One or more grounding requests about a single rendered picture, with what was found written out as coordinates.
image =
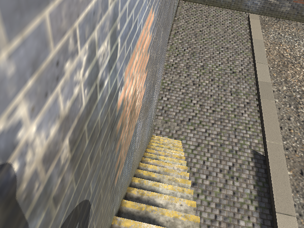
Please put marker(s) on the stairs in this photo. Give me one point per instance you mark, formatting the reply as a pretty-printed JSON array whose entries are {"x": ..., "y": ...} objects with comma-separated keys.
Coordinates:
[{"x": 160, "y": 194}]

